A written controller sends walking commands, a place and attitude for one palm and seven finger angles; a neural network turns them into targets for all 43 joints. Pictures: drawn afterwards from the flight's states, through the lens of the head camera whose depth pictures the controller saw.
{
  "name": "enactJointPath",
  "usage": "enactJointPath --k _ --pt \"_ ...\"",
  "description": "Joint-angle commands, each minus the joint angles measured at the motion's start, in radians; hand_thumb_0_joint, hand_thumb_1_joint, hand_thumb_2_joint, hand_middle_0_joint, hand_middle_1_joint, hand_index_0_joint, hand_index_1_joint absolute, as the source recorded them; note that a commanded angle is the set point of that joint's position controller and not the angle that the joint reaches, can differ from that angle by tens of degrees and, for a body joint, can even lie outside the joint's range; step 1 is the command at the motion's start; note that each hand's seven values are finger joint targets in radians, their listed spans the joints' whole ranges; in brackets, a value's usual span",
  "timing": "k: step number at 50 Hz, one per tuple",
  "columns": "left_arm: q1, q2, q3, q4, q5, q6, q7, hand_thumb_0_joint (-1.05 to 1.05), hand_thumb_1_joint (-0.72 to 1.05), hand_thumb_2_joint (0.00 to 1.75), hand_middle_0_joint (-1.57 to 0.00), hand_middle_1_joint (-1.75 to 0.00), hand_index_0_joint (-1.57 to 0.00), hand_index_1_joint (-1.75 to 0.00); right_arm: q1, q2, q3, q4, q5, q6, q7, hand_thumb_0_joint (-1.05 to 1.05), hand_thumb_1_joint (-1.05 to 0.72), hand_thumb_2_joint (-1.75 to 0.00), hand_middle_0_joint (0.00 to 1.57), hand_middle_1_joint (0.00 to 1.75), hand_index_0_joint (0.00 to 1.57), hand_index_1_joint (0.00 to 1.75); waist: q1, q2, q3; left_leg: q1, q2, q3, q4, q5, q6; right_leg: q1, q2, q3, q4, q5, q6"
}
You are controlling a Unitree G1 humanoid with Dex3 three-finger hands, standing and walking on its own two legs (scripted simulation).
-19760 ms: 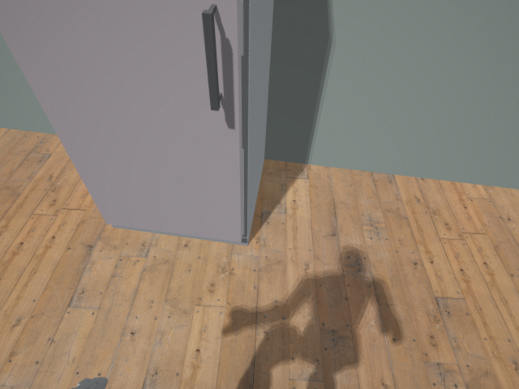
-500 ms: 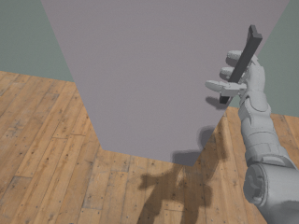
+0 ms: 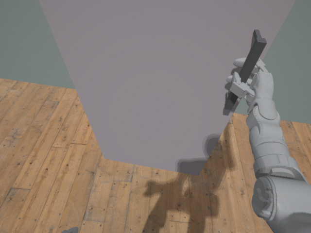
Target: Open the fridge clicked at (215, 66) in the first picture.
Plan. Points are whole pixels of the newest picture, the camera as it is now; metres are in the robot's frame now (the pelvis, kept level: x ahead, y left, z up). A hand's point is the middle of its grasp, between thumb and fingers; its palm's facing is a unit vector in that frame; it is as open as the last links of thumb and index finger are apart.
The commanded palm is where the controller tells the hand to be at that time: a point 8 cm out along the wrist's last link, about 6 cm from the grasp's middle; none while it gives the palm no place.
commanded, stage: grip the handle and tug to test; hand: right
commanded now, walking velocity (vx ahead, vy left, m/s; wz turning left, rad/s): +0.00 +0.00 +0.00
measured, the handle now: (240, 74) +0.52 -0.16 +0.15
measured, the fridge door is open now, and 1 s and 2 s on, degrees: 0 3 37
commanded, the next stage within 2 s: pull the door a little, standing still in 0.62 s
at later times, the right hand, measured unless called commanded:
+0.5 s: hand (234, 84) +0.47 -0.13 +0.15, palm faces +0.07 +1.00 +0.01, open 5.5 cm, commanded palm +0.42 -0.17 +0.15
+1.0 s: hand (235, 92) +0.44 -0.13 +0.15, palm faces +0.05 +1.00 +0.01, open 5.6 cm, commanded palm +0.38 -0.18 +0.15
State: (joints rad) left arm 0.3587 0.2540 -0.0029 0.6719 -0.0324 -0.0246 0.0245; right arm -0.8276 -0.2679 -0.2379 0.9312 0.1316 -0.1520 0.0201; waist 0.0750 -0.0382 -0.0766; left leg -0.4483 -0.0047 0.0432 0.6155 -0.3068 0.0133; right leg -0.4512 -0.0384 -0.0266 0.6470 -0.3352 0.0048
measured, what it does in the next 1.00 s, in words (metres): stands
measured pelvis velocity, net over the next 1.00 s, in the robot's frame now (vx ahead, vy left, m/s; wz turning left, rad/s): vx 0.02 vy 0.00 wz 0.01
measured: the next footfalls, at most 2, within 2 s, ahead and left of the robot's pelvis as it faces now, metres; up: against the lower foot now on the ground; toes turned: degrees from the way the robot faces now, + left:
right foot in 1.90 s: -0.06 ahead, -0.02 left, +0.00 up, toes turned -19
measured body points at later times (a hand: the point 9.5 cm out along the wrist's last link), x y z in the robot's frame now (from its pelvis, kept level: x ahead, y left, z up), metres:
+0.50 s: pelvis +0.00 +0.00 +0.00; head +0.04 +0.01 +0.45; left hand +0.06 +0.26 -0.12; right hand +0.46 -0.19 +0.16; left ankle +0.00 +0.11 -0.72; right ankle -0.01 -0.12 -0.72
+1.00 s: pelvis +0.02 +0.00 +0.01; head +0.03 +0.02 +0.46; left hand +0.13 +0.25 -0.11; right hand +0.43 -0.18 +0.16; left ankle +0.00 +0.11 -0.72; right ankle -0.01 -0.12 -0.72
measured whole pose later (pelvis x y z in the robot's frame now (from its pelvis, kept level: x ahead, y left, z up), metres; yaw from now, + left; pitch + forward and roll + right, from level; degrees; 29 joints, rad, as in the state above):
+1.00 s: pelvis +0.02 +0.00 +0.01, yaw +1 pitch +6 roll +0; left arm 0.30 0.24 0.00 0.62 -0.04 0.00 0.03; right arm -0.58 -0.19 -0.19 0.58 0.15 -0.03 0.02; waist 0.03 -0.05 -0.09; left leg -0.35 -0.01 0.03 0.56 -0.31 0.01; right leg -0.34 -0.04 -0.04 0.58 -0.33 0.01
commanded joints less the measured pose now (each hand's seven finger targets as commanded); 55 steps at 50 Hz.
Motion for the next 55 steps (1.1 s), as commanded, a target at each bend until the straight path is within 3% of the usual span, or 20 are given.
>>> enactJointPath --k 1,3,5,8,10,12,14,20,25,27,30,32,34,36,38,39,44,47,52,55 --pt "0.039 0.134 0.049 -0.095 0.003 -0.038 0.012 0.0 0.9 0.9 -0.2 -0.3 -0.2 -0.3 -0.491 -0.126 0.018 -0.248 0.003 -0.078 0.024 0.0 -0.9 -0.9 0.45 1.4 0.45 1.4 0.017 0.027 -0.355 0.142 -0.025 -0.008 -0.047 0.41 0.008 0.194 0.033 0.018 -0.042 0.352 -0.032" --pt "0.042 0.137 0.05 -0.092 0.004 -0.038 0.014 0.0 0.9 0.9 -0.2 -0.3 -0.2 -0.3 -0.491 -0.143 0.003 -0.239 0.002 -0.08 0.021 0.0 -0.9 -0.9 0.45 1.4 0.45 1.4 0.016 0.053 -0.357 0.15 -0.025 -0.01 -0.048 0.411 0.007 0.185 0.033 0.02 -0.044 0.348 -0.034" --pt "0.041 0.137 0.049 -0.09 0.003 -0.037 0.015 0.0 0.9 0.9 -0.2 -0.3 -0.2 -0.3 -0.498 -0.156 -0.003 -0.247 -0.001 -0.08 0.023 0.0 -0.9 -0.9 0.45 1.4 0.45 1.4 0.013 0.024 -0.359 0.151 -0.023 -0.012 -0.048 0.407 0.009 0.184 0.035 0.018 -0.044 0.343 -0.032" --pt "0.037 0.132 0.048 -0.091 0.003 -0.04 0.013 0.0 0.9 0.9 -0.2 -0.3 -0.2 -0.3 -0.5 -0.119 0.024 -0.252 0.001 -0.08 0.02 0.0 -0.9 -0.9 0.45 1.4 0.45 1.4 0.014 0.007 -0.361 0.138 -0.024 -0.009 -0.047 0.401 0.01 0.202 0.033 0.023 -0.043 0.356 -0.03" --pt "0.042 0.134 0.046 -0.083 0.003 -0.041 0.013 0.0 0.9 0.9 -0.2 -0.3 -0.2 -0.3 -0.529 -0.114 0.036 -0.233 -0.002 -0.077 0.018 0.0 -0.9 -0.9 0.45 1.4 0.45 1.4 0.027 0.019 -0.327 0.121 -0.024 -0.006 -0.052 0.38 0.008 0.187 0.032 0.024 -0.046 0.329 -0.03" --pt "0.048 0.14 0.049 -0.084 0.007 -0.041 0.015 0.0 0.9 0.9 -0.2 -0.3 -0.2 -0.3 -0.49 -0.137 0.009 -0.207 -0.003 -0.075 0.015 0.0 -0.9 -0.9 0.45 1.4 0.45 1.4 0.017 0.062 -0.335 0.138 -0.024 -0.005 -0.053 0.371 0.009 0.173 0.034 0.026 -0.048 0.321 -0.033" --pt "0.046 0.137 0.046 -0.086 0.004 -0.039 0.014 0.0 0.9 0.9 -0.2 -0.3 -0.2 -0.3 -0.482 -0.142 0.002 -0.199 -0.003 -0.072 0.019 0.0 -0.9 -0.9 0.45 1.4 0.45 1.4 0.013 0.051 -0.336 0.142 -0.022 -0.008 -0.05 0.383 0.009 0.165 0.036 0.022 -0.048 0.32 -0.033" --pt "0.037 0.132 0.048 -0.096 0.0 -0.039 0.01 0.0 0.9 0.9 -0.2 -0.3 -0.2 -0.3 -0.476 -0.083 0.054 -0.243 0.004 -0.064 0.025 0.0 -0.9 -0.9 0.45 1.4 0.45 1.4 0.016 0.03 -0.34 0.128 -0.023 -0.003 -0.05 0.372 0.009 0.187 0.034 0.026 -0.049 0.326 -0.03" --pt "0.022 0.129 0.051 -0.114 -0.001 -0.04 0.005 0.0 0.9 0.9 -0.2 -0.3 -0.2 -0.3 -0.366 -0.076 0.041 -0.318 0.01 -0.05 0.022 0.0 -0.9 -0.9 0.45 1.4 0.45 1.4 -0.016 0.013 -0.379 0.164 -0.025 0.0 -0.041 0.425 0.014 0.217 0.03 0.022 -0.046 0.4 -0.028" --pt "0.017 0.131 0.051 -0.124 -0.001 -0.04 0.003 0.0 0.9 0.9 -0.2 -0.3 -0.2 -0.3 -0.314 -0.054 0.06 -0.342 0.013 -0.039 0.023 0.0 -0.9 -0.9 0.45 1.4 0.45 1.4 -0.017 0.059 -0.367 0.187 -0.026 0.005 -0.043 0.439 0.012 0.207 0.029 0.021 -0.05 0.413 -0.032" --pt "-0.001 0.125 0.052 -0.135 -0.004 -0.04 0.001 0.0 0.9 0.9 -0.2 -0.3 -0.2 -0.3 -0.266 -0.033 0.072 -0.424 0.018 -0.017 0.022 0.0 -0.9 -0.9 0.45 1.4 0.45 1.4 -0.028 0.02 -0.374 0.194 -0.025 0.004 -0.042 0.474 0.011 0.233 0.027 0.014 -0.049 0.456 -0.03" --pt "0.003 0.13 0.054 -0.13 -0.002 -0.035 0.007 0.0 0.9 0.9 -0.2 -0.3 -0.2 -0.3 -0.258 -0.067 0.042 -0.428 0.019 -0.001 0.015 0.0 -0.9 -0.9 0.45 1.4 0.45 1.4 -0.024 0.078 -0.352 0.217 -0.025 0.003 -0.05 0.491 0.009 0.215 0.029 0.011 -0.051 0.447 -0.035" --pt "-0.006 0.127 0.052 -0.135 -0.005 -0.03 0.009 0.0 0.9 0.9 -0.2 -0.3 -0.2 -0.3 -0.236 -0.072 0.039 -0.459 0.015 0.017 0.015 0.0 -0.9 -0.9 0.45 1.4 0.45 1.4 -0.028 0.069 -0.349 0.231 -0.022 0.002 -0.05 0.52 0.007 0.214 0.029 0.007 -0.058 0.466 -0.035" --pt "-0.019 0.116 0.053 -0.139 -0.004 -0.03 0.009 0.0 0.9 0.9 -0.2 -0.3 -0.2 -0.3 -0.223 -0.049 0.055 -0.524 0.015 0.026 0.015 0.0 -0.9 -0.9 0.45 1.4 0.45 1.4 -0.038 0.01 -0.38 0.238 -0.02 0.002 -0.046 0.545 0.009 0.258 0.028 0.005 -0.053 0.523 -0.032" --pt "-0.012 0.127 0.049 -0.119 -0.003 -0.016 0.023 0.0 0.9 0.9 -0.2 -0.3 -0.2 -0.3 -0.308 -0.155 -0.013 -0.467 0.006 0.039 0.004 0.0 -0.9 -0.9 0.45 1.4 0.45 1.4 -0.014 0.056 -0.323 0.224 -0.02 -0.006 -0.06 0.541 0.004 0.223 0.031 0.006 -0.054 0.478 -0.037" --pt "-0.013 0.122 0.047 -0.123 0.0 -0.013 0.024 0.0 0.9 0.9 -0.2 -0.3 -0.2 -0.3 -0.31 -0.126 0.004 -0.466 0.007 0.044 0.007 0.0 -0.9 -0.9 0.45 1.4 0.45 1.4 -0.014 0.066 -0.321 0.232 -0.019 -0.004 -0.061 0.534 0.003 0.212 0.036 0.005 -0.062 0.455 -0.037" --pt "-0.047 0.111 0.043 -0.153 -0.001 -0.017 0.02 0.0 0.9 0.9 -0.2 -0.3 -0.2 -0.3 -0.179 -0.085 0.01 -0.526 0.025 0.043 0.02 0.0 -0.9 -0.9 0.45 1.4 0.45 1.4 -0.055 0.032 -0.368 0.277 -0.013 0.0 -0.054 0.569 0.009 0.245 0.037 0.0 -0.065 0.509 -0.033" --pt "-0.062 0.111 0.044 -0.172 -0.001 -0.018 0.016 0.0 0.9 0.9 -0.2 -0.3 -0.2 -0.3 -0.079 -0.074 0.012 -0.582 0.03 0.043 0.025 0.0 -0.9 -0.9 0.45 1.4 0.45 1.4 -0.075 0.067 -0.385 0.323 -0.012 0.003 -0.052 0.614 0.01 0.254 0.035 -0.005 -0.067 0.559 -0.035" --pt "-0.121 0.099 0.041 -0.215 -0.006 -0.029 0.008 0.0 0.9 0.9 -0.2 -0.3 -0.2 -0.3 0.131 -0.033 0.029 -0.774 0.049 0.07 0.028 0.0 -0.9 -0.9 0.45 1.4 0.45 1.4 -0.109 0.084 -0.354 0.377 -0.005 0.004 -0.065 0.646 0.008 0.255 0.034 -0.02 -0.093 0.55 -0.035" --pt "-0.167 0.088 0.034 -0.235 -0.011 -0.029 0.006 0.0 0.9 0.9 -0.2 -0.3 -0.2 -0.3 0.226 -0.003 0.066 -0.911 0.047 0.109 0.024 0.0 -0.9 -0.9 0.45 1.4 0.45 1.4 -0.112 0.051 -0.318 0.364 -0.004 0.005 -0.077 0.614 0.006 0.277 0.031 -0.021 -0.11 0.526 -0.031"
